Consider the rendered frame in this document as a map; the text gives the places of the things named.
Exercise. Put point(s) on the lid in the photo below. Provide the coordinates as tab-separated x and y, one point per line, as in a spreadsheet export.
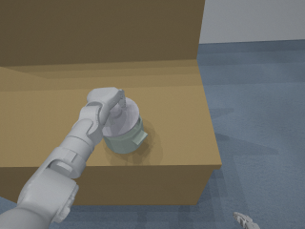
125	123

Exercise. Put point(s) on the pot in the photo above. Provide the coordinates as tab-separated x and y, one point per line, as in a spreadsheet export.
128	142

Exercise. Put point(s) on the robot right hand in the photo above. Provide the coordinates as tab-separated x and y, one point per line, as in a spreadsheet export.
245	221

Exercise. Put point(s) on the robot left upper arm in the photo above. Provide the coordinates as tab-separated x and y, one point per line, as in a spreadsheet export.
49	199

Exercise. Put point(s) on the robot left hand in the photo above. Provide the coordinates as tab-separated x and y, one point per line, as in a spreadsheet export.
111	96

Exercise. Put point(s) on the robot left forearm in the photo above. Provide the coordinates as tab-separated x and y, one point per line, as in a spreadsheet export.
70	157

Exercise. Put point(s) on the table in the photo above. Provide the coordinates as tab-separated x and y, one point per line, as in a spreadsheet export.
54	52

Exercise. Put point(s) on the knob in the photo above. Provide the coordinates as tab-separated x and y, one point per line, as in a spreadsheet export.
116	111

